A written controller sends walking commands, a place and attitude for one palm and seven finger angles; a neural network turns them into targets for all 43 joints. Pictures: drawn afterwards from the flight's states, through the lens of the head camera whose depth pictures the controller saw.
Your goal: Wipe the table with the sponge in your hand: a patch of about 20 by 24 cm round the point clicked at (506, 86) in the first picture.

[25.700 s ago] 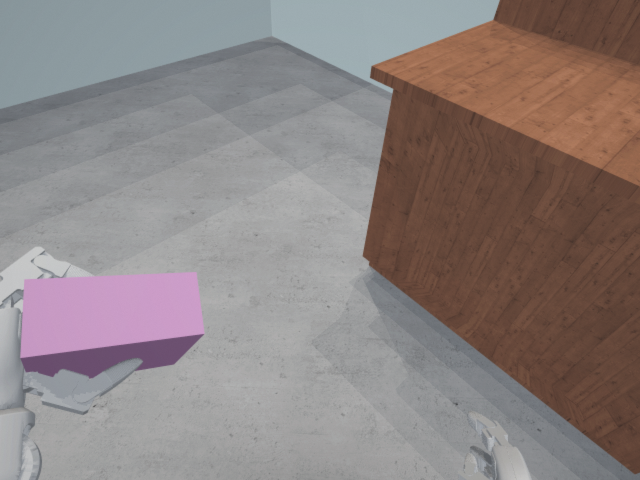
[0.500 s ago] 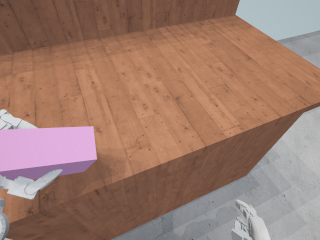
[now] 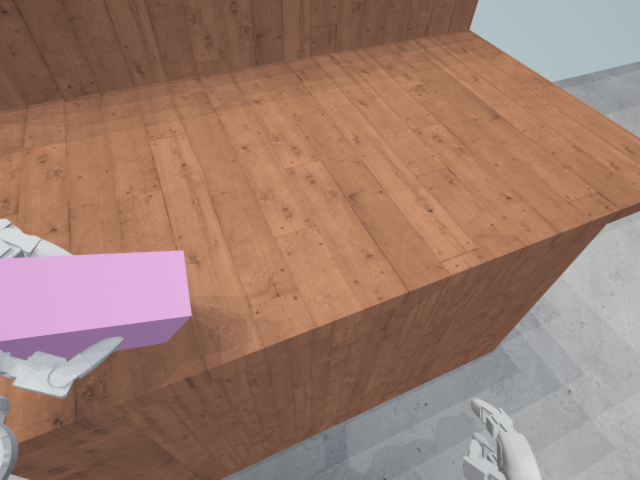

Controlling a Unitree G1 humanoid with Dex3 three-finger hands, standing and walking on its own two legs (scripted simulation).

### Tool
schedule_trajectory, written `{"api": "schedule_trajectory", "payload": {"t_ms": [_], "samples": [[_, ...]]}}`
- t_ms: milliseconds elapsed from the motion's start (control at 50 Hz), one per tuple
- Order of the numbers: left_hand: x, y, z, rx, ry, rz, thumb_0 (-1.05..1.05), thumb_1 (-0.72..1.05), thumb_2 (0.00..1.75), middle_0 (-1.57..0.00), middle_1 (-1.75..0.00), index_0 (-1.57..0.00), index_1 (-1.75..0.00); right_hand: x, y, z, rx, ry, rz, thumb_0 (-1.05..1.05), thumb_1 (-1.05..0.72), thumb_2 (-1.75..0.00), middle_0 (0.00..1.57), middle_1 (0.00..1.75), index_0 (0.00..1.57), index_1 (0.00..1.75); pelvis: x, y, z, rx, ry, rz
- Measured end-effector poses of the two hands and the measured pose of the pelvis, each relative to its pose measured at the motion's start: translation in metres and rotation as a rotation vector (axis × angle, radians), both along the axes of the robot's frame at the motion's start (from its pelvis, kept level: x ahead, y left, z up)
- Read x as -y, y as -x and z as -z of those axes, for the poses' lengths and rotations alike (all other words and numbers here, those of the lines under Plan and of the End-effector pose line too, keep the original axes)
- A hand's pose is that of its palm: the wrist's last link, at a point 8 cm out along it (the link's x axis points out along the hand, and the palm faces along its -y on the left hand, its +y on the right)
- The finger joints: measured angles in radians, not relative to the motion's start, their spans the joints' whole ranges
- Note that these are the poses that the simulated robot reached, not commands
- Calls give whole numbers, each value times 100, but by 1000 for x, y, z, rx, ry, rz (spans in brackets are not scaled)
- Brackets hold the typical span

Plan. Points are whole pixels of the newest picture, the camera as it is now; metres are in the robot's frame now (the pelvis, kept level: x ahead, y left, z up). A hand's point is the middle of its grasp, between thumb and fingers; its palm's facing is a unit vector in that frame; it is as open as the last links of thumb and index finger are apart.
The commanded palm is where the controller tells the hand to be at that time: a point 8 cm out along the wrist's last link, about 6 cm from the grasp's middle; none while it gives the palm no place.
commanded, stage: shuffle to correct the standing spot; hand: left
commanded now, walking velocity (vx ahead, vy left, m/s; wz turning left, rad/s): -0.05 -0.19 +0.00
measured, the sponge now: (126, 306) +0.24 +0.21 +0.15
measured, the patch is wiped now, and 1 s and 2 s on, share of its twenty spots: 0.00 0.00 0.00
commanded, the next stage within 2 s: come to a stop and stand still in 0.46 s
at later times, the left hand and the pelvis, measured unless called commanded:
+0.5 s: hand (57, 313) +0.22 +0.25 +0.18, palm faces +0.42 -0.83 -0.37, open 10.0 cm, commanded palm +0.16 +0.28 +0.18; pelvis +0.00 +0.00 +0.00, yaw +0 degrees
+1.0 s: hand out of the picture +0.21 +0.30 +0.18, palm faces +0.46 -0.84 -0.29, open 10.0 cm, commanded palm +0.15 +0.32 +0.18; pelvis +0.00 +0.04 +0.00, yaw +1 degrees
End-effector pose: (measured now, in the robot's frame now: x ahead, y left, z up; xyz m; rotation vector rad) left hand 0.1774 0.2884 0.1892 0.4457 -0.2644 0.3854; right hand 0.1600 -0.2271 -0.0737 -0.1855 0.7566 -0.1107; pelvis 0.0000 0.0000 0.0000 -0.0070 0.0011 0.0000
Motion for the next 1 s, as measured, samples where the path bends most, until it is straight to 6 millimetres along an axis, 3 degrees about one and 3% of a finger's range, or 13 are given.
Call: {"api": "schedule_trajectory", "payload": {"t_ms": [600,640,720,760,860,920,1000], "samples": [[3,3,0,-10,0,-4,-1,-47,103,-72,-135,-73,-137,3,4,2,-6,-7,7,1,-90,-90,20,30,20,30,3,1,0,-2,1,-3],[1,-4,-16,43,-95,46,-1,-47,103,-72,-135,-73,-137,-1,5,2,3,21,-40,1,-90,-90,20,30,20,30,4,5,3,-1,6,-33],[-24,-17,-41,176,-200,7,-1,-47,103,-73,-135,-73,-137,-4,6,5,10,30,-112,1,-90,-90,20,30,20,30,8,8,7,-17,0,-15],[-30,-20,-36,176,-171,-6,-1,-47,103,-73,-135,-73,-137,-1,8,4,28,27,-105,1,-90,-90,20,30,20,30,4,6,9,-26,2,-1],[-20,-10,7,80,-1,35,-1,-47,103,-72,-135,-73,-137,0,18,2,36,31,-76,1,-90,-90,20,30,20,30,-15,-2,7,-25,2,6],[-28,2,8,118,43,22,-1,-47,103,-72,-135,-73,-137,-6,22,1,-2,61,-84,1,-90,-90,20,30,20,30,-24,-3,5,-21,-4,-7],[-52,6,7,135,23,-3,-1,-47,103,-73,-135,-73,-136,-22,22,-1,-24,79,-102,1,-90,-90,20,30,20,30,-36,0,3,-10,-2,-23]]}}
